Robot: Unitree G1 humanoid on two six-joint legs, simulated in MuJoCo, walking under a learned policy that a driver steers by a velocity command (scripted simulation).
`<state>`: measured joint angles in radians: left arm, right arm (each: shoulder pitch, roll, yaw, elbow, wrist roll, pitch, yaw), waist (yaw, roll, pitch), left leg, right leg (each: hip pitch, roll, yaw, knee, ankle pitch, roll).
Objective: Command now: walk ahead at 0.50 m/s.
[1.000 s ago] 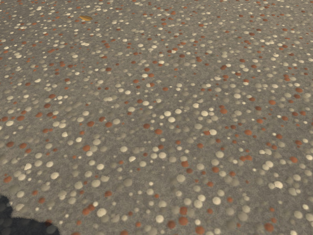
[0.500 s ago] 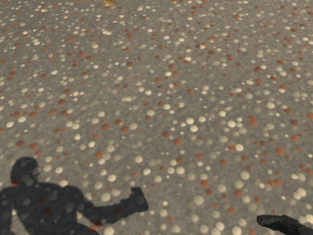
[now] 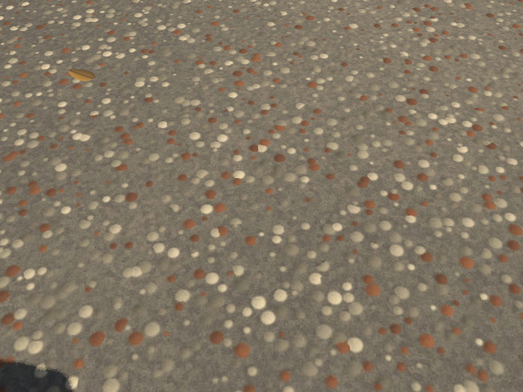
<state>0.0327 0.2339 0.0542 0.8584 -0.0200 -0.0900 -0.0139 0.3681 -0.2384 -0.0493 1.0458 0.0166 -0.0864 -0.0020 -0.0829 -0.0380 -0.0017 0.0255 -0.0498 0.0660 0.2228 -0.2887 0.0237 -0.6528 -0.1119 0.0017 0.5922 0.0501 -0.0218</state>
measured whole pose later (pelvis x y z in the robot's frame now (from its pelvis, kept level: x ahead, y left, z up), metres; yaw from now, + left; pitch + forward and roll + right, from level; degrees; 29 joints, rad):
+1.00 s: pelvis +0.57 +0.02 +0.01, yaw +0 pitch +2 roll +1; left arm 0.09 0.26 0.07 0.87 -0.01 -0.08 0.01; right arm 0.35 -0.23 -0.06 1.01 0.00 -0.09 0.00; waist -0.06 -0.04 -0.01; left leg -0.07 -0.06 0.06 0.22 -0.18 0.07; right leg -0.70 -0.15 0.04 0.77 0.01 -0.01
